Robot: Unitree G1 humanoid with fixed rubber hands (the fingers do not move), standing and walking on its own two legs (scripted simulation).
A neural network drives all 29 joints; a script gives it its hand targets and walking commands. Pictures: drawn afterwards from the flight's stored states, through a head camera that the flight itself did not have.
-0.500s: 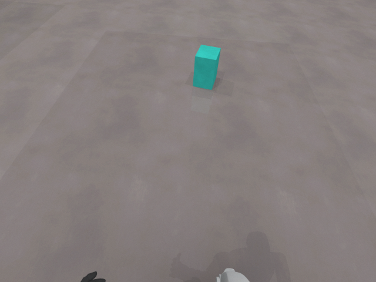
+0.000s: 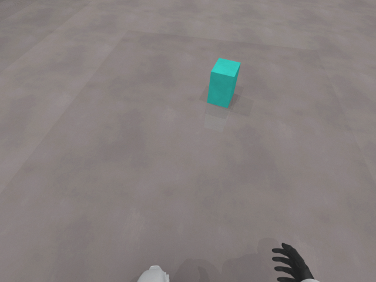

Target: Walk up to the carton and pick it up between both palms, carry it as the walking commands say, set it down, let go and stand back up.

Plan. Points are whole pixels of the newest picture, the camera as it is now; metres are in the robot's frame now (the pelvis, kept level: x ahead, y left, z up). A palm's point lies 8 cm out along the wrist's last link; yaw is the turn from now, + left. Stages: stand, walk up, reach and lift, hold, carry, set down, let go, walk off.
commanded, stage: walk up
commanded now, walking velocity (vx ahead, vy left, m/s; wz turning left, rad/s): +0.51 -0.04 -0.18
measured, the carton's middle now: (223, 83) +1.67 -0.15 -0.61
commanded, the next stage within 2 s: none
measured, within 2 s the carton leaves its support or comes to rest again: neither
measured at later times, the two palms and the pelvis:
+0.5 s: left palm (143, 168) +0.44 +0.19 -0.10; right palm out of the picture +0.13 -0.26 -0.14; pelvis +0.25 -0.04 +0.00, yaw -3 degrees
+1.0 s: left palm (134, 181) +0.43 +0.22 -0.16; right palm (275, 133) +0.63 -0.24 -0.10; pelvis +0.48 -0.02 +0.00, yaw -4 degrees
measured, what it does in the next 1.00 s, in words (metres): walks ahead: left foot, then right foot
